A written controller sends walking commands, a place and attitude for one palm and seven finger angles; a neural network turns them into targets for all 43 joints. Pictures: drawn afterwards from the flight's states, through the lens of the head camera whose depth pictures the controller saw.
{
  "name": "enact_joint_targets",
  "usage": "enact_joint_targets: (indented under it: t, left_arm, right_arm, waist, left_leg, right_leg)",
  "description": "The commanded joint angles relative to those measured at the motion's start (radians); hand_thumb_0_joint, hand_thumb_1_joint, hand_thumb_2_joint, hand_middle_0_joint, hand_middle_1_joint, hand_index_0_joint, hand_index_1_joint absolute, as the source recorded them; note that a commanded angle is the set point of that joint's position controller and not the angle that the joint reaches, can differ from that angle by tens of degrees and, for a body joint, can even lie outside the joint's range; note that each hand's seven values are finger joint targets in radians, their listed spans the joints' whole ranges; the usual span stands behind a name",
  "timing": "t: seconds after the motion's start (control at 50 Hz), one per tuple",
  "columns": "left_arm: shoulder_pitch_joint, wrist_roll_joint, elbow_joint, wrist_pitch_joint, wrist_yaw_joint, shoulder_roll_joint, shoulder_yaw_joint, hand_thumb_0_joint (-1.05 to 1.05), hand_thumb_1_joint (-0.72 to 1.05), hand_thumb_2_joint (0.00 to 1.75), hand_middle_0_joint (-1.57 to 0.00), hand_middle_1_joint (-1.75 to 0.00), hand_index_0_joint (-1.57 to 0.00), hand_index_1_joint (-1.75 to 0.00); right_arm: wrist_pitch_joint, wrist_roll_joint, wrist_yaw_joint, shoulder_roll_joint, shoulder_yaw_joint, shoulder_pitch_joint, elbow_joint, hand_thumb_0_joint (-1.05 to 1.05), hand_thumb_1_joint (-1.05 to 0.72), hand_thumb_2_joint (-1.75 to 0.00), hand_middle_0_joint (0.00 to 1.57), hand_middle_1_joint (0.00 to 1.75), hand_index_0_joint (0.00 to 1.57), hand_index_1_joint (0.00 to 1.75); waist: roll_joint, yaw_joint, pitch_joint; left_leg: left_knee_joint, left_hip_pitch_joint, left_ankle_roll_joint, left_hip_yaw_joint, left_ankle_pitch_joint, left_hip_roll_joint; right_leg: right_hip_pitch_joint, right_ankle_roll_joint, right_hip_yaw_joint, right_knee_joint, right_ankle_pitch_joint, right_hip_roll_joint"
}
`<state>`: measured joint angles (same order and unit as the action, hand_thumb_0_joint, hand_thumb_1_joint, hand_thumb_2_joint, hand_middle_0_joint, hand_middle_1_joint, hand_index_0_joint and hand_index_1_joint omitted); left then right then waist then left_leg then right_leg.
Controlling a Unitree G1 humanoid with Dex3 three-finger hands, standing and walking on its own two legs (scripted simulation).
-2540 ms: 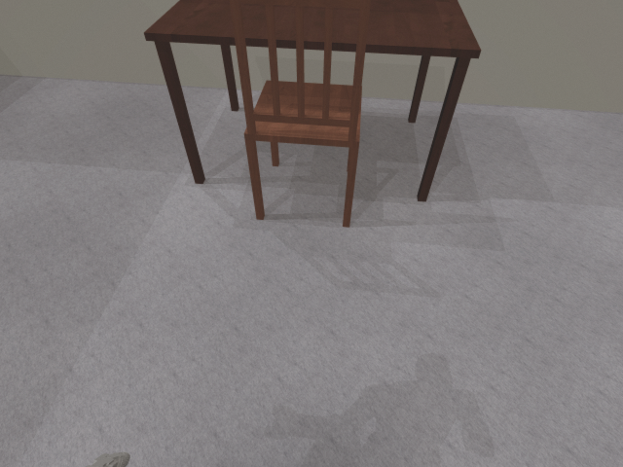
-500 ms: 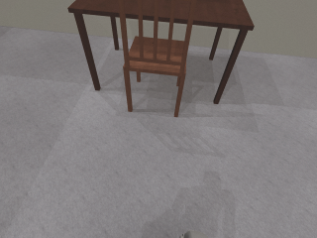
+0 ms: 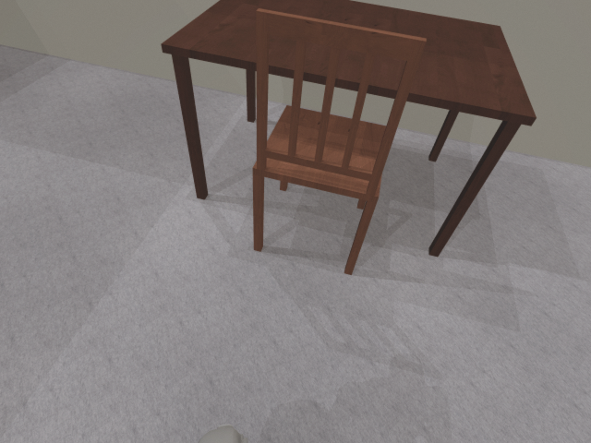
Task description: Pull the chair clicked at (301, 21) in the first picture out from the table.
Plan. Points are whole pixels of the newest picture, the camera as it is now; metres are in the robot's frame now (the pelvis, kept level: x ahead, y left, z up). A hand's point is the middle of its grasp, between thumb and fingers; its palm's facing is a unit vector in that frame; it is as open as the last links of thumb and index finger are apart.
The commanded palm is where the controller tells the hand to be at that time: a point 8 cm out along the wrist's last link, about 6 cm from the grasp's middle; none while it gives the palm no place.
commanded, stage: walk to a spot facing it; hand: left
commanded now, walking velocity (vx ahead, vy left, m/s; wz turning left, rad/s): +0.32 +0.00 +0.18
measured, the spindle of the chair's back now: (326, 110) +0.95 -0.04 -0.05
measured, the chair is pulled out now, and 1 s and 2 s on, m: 0.00 0.00 0.00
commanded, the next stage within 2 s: turn to face it in 0.10 s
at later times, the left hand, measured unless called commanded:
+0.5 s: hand (179, 397) +0.22 +0.20 -0.17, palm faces -0.01 -0.98 -0.20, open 7.3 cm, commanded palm none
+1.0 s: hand (200, 335) +0.33 +0.19 -0.17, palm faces -0.11 -0.98 -0.16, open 7.3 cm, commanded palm none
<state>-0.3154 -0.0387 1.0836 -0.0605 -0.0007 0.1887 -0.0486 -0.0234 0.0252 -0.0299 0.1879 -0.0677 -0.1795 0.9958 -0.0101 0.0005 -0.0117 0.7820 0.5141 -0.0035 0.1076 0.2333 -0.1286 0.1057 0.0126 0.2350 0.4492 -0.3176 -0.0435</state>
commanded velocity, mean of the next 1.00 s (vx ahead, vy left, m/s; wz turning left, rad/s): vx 0.13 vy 0.00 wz -0.18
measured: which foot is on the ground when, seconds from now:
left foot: up 0.00-0.04, down 0.06-0.56, up 0.58-0.90, down 0.92-1.00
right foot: down 0.00-0.08, up 0.10-0.52, down 0.54-0.94, up 0.96-1.00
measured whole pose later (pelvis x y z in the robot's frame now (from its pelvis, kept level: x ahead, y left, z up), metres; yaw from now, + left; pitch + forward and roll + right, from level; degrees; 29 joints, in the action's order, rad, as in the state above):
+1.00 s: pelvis +0.25 +0.01 +0.00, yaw -9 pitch -1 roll -1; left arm -0.25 -0.03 1.03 0.03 0.02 0.19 -0.07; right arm -0.03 0.04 0.02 0.16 -0.03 -0.31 1.03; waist -0.02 0.02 0.02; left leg 0.51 0.20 -0.01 0.09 0.29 -0.06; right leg 0.37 -0.04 0.04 0.77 -0.40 0.03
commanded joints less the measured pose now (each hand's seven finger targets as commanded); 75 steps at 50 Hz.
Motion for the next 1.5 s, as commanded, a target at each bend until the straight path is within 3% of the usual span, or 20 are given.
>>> enact_joint_targets:
  t: [0.0, 0.02, 0.06, 0.12, 0.22, 0.48, 0.52, 0.56, 0.64, 0.86, 0.92, 0.94, 1.02, 1.14, 1.22, 1.24, 1.28, 1.3, 1.4, 1.48]
  left_arm:
    - [-0.033, 0.010, -0.037, -0.007, -0.007, 0.151, -0.025, 0.00, 0.90, 0.90, -0.20, -0.30, -0.20, -0.30]
    - [-0.039, 0.013, -0.038, -0.004, -0.005, 0.134, -0.021, 0.00, 0.90, 0.90, -0.20, -0.30, -0.20, -0.30]
    - [-0.025, 0.024, -0.109, -0.005, 0.009, 0.067, -0.004, 0.00, 0.90, 0.90, -0.20, -0.30, -0.20, -0.30]
    - [0.024, 0.016, -0.073, 0.002, 0.011, 0.073, -0.013, 0.00, 0.90, 0.90, -0.20, -0.30, -0.20, -0.30]
    - [-0.071, 0.009, -0.016, 0.047, 0.003, 0.013, -0.004, 0.00, 0.90, 0.90, -0.20, -0.30, -0.20, -0.30]
    - [-0.017, 0.012, -0.054, 0.054, -0.005, 0.024, -0.010, 0.00, 0.90, 0.90, -0.20, -0.30, -0.20, -0.30]
    - [-0.132, 0.002, -0.026, 0.029, -0.019, 0.138, -0.031, 0.00, 0.90, 0.90, -0.20, -0.30, -0.20, -0.30]
    - [-0.135, 0.028, -0.032, 0.030, -0.030, 0.163, -0.030, 0.00, 0.90, 0.90, -0.20, -0.30, -0.20, -0.30]
    - [0.062, 0.021, -0.093, 0.046, -0.043, 0.109, -0.031, 0.00, 0.90, 0.90, -0.20, -0.30, -0.20, -0.30]
    - [0.095, 0.023, -0.111, 0.063, -0.006, 0.131, -0.041, 0.00, 0.90, 0.90, -0.20, -0.30, -0.20, -0.30]
    - [0.158, 0.024, -0.175, 0.060, 0.013, 0.052, -0.027, 0.00, 0.90, 0.90, -0.20, -0.30, -0.20, -0.30]
    - [0.186, 0.008, -0.182, 0.062, 0.016, 0.083, -0.035, 0.00, 0.90, 0.90, -0.20, -0.30, -0.20, -0.30]
    - [0.078, 0.011, -0.126, 0.050, 0.033, 0.049, -0.030, 0.00, 0.90, 0.90, -0.20, -0.30, -0.20, -0.30]
    - [0.181, 0.018, -0.151, 0.041, 0.033, 0.023, -0.013, 0.00, 0.90, 0.90, -0.20, -0.30, -0.20, -0.30]
    - [0.062, 0.016, -0.095, 0.023, 0.031, 0.030, -0.020, 0.00, 0.90, 0.90, -0.20, -0.30, -0.20, -0.30]
    - [-0.032, 0.014, -0.061, 0.015, 0.023, 0.077, -0.031, 0.00, 0.90, 0.90, -0.20, -0.30, -0.20, -0.30]
    - [-0.263, 0.022, 0.000, 0.004, 0.004, 0.233, -0.058, 0.00, 0.90, 0.90, -0.20, -0.30, -0.20, -0.30]
    - [-0.236, 0.025, 0.010, 0.000, -0.003, 0.213, -0.051, 0.00, 0.90, 0.90, -0.20, -0.30, -0.20, -0.30]
    - [-0.038, 0.014, -0.035, -0.010, -0.019, 0.061, -0.009, 0.00, 0.90, 0.90, -0.20, -0.30, -0.20, -0.30]
    - [-0.054, 0.014, -0.021, -0.015, -0.020, 0.076, -0.001, 0.00, 0.90, 0.90, -0.20, -0.30, -0.20, -0.30]
  right_arm:
    - [-0.024, 0.000, -0.007, 0.033, 0.002, -0.097, -0.027, 0.00, -0.90, -0.90, 0.20, 0.30, 0.20, 0.30]
    - [-0.031, 0.005, 0.001, 0.079, -0.008, -0.208, 0.007, 0.00, -0.90, -0.90, 0.20, 0.30, 0.20, 0.30]
    - [-0.034, 0.008, 0.028, 0.266, -0.045, -0.402, 0.040, 0.00, -0.90, -0.90, 0.20, 0.30, 0.20, 0.30]
    - [-0.046, -0.004, 0.050, 0.146, -0.007, -0.206, 0.008, 0.00, -0.90, -0.90, 0.20, 0.30, 0.20, 0.30]
    - [-0.066, -0.012, 0.059, 0.067, 0.012, -0.166, 0.031, 0.00, -0.90, -0.90, 0.20, 0.30, 0.20, 0.30]
    - [-0.015, -0.004, 0.071, 0.091, 0.008, -0.185, 0.090, 0.00, -0.90, -0.90, 0.20, 0.30, 0.20, 0.30]
    - [-0.013, -0.020, 0.064, 0.037, 0.013, -0.221, 0.074, 0.00, -0.90, -0.90, 0.20, 0.30, 0.20, 0.30]
    - [0.011, -0.024, 0.071, 0.012, 0.023, -0.183, 0.052, 0.00, -0.90, -0.90, 0.20, 0.30, 0.20, 0.30]
    - [0.030, -0.013, 0.062, 0.006, 0.020, -0.162, 0.067, 0.00, -0.90, -0.90, 0.20, 0.30, 0.20, 0.30]
    - [0.002, 0.000, 0.051, 0.025, 0.024, -0.247, 0.058, 0.00, -0.90, -0.90, 0.20, 0.30, 0.20, 0.30]
    - [-0.005, 0.018, 0.060, 0.182, -0.006, -0.300, 0.038, 0.00, -0.90, -0.90, 0.20, 0.30, 0.20, 0.30]
    - [-0.005, 0.013, 0.059, 0.170, -0.004, -0.265, 0.027, 0.00, -0.90, -0.90, 0.20, 0.30, 0.20, 0.30]
    - [-0.036, 0.003, 0.061, 0.117, 0.013, -0.180, 0.009, 0.00, -0.90, -0.90, 0.20, 0.30, 0.20, 0.30]
    - [-0.039, 0.006, 0.060, 0.108, 0.008, -0.289, 0.068, 0.00, -0.90, -0.90, 0.20, 0.30, 0.20, 0.30]
    - [-0.026, 0.003, 0.056, 0.115, 0.002, -0.266, 0.087, 0.00, -0.90, -0.90, 0.20, 0.30, 0.20, 0.30]
    - [-0.030, -0.006, 0.049, 0.088, 0.007, -0.260, 0.089, 0.00, -0.90, -0.90, 0.20, 0.30, 0.20, 0.30]
    - [-0.040, -0.016, 0.038, 0.029, 0.026, -0.178, 0.017, 0.00, -0.90, -0.90, 0.20, 0.30, 0.20, 0.30]
    - [-0.035, -0.012, 0.040, 0.048, 0.018, -0.137, 0.020, 0.00, -0.90, -0.90, 0.20, 0.30, 0.20, 0.30]
    - [-0.007, -0.002, 0.030, -0.008, 0.014, -0.172, 0.063, 0.00, -0.90, -0.90, 0.20, 0.30, 0.20, 0.30]
    - [0.000, -0.007, 0.017, -0.017, 0.016, -0.111, 0.037, 0.00, -0.90, -0.90, 0.20, 0.30, 0.20, 0.30]
  waist:
    - [-0.018, 0.040, -0.084]
    - [0.064, 0.086, -0.023]
    - [0.391, 0.131, 0.069]
    - [0.121, 0.056, 0.004]
    - [0.083, -0.016, 0.001]
    - [0.092, -0.032, -0.035]
    - [-0.159, -0.057, 0.064]
    - [-0.219, -0.053, 0.143]
    - [-0.063, 0.005, 0.073]
    - [-0.109, 0.034, -0.009]
    - [0.345, 0.076, -0.174]
    - [0.299, 0.060, -0.226]
    - [0.142, -0.004, -0.107]
    - [0.144, 0.051, -0.076]
    - [0.130, -0.003, -0.022]
    - [0.037, -0.048, 0.017]
    - [-0.263, -0.129, 0.088]
    - [-0.253, -0.119, 0.077]
    - [-0.093, 0.009, -0.055]
    - [-0.103, 0.008, -0.077]
  left_leg:
    - [-0.172, -0.266, -0.019, 0.060, -0.016, 0.056]
    - [-0.252, -0.429, -0.030, 0.035, 0.013, 0.060]
    - [-0.534, -0.660, -0.200, -0.580, 0.006, -0.310]
    - [-0.533, -0.486, -0.168, -0.362, -0.129, -0.248]
    - [-0.547, -0.389, -0.126, -0.085, -0.477, -0.148]
    - [-0.287, -0.419, -0.092, 0.036, -0.514, -0.160]
    - [0.049, -0.161, 0.003, 0.111, -0.097, -0.017]
    - [0.321, -0.097, 0.023, -0.060, 0.403, 0.053]
    - [0.280, -0.106, 0.036, -0.080, 0.239, 0.018]
    - [-0.316, -0.415, 0.015, 0.011, 0.108, 0.088]
    - [-0.734, -0.342, -0.165, -0.560, 0.626, -0.290]
    - [-0.757, -0.245, -0.193, -0.576, 0.632, -0.311]
    - [-0.662, -0.360, -0.131, -0.225, 0.169, -0.145]
    - [-0.592, -0.448, -0.161, -0.153, -0.085, -0.162]
    - [-0.416, -0.356, -0.099, -0.087, -0.070, -0.105]
    - [-0.278, -0.233, -0.067, -0.041, -0.040, -0.062]
    - [0.212, 0.124, -0.013, 0.017, 0.379, 0.088]
    - [0.326, 0.137, -0.021, -0.070, 0.328, 0.054]
    - [0.263, 0.041, 0.007, -0.063, 0.100, 0.003]
    - [0.086, -0.014, 0.010, -0.024, 0.030, 0.027]
  right_leg:
    - [0.164, -0.110, -0.115, -0.119, 0.081, -0.249]
    - [0.183, -0.084, -0.058, 0.089, 0.187, -0.195]
    - [0.537, -0.001, -0.066, 0.692, -0.278, 0.015]
    - [0.571, -0.007, -0.216, 0.839, -0.053, -0.101]
    - [0.443, 0.028, -0.198, 0.696, 0.066, -0.094]
    - [0.171, -0.018, -0.114, 0.106, 0.163, -0.004]
    - [-0.118, -0.110, -0.410, 0.021, 0.660, -0.219]
    - [-0.077, -0.272, -0.565, -0.100, 0.822, -0.346]
    - [0.084, -0.226, -0.402, -0.141, 0.515, -0.237]
    - [0.305, -0.148, -0.405, -0.176, -0.262, -0.104]
    - [0.566, -0.046, -0.171, 0.338, -0.196, 0.074]
    - [0.548, -0.056, -0.234, 0.483, -0.163, 0.024]
    - [0.499, -0.024, -0.209, 0.564, 0.023, -0.016]
    - [0.408, -0.015, -0.147, 0.277, -0.034, -0.030]
    - [0.113, -0.032, -0.082, 0.025, 0.082, 0.029]
    - [-0.083, -0.054, -0.151, -0.025, 0.109, -0.014]
    - [-0.310, -0.212, -0.656, -0.204, 0.130, -0.384]
    - [-0.229, -0.227, -0.656, -0.221, 0.152, -0.376]
    - [0.044, -0.183, -0.297, -0.238, 0.344, -0.254]
    - [0.083, -0.181, -0.240, -0.250, 0.400, -0.231]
